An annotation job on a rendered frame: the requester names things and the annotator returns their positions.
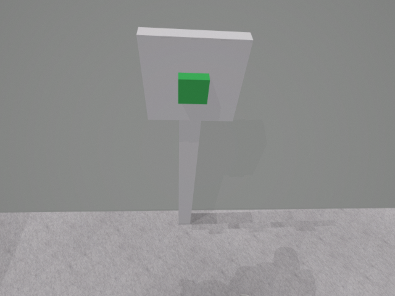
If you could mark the panel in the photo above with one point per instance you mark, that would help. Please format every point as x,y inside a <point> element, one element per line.
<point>165,52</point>

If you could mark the button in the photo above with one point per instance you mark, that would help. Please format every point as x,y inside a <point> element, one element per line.
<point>193,88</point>

